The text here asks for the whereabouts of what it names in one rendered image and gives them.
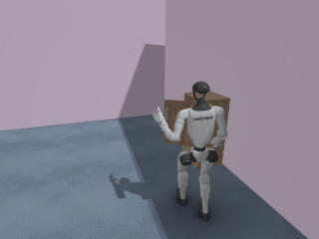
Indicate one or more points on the left robot forearm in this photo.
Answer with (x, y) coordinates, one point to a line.
(165, 128)

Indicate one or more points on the robot left upper arm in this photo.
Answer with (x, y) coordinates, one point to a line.
(178, 125)

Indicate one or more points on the right robot forearm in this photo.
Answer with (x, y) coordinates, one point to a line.
(220, 139)

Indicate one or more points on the left robot foot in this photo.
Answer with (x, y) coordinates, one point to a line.
(183, 200)

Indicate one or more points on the robot left hand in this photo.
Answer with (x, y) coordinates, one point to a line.
(158, 116)

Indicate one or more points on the cupboard door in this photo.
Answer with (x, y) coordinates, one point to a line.
(173, 107)

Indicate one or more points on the robot right upper arm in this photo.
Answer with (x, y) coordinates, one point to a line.
(221, 121)

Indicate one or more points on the robot right hand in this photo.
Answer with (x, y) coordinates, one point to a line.
(216, 144)

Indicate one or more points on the left robot shin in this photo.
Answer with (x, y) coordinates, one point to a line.
(182, 185)

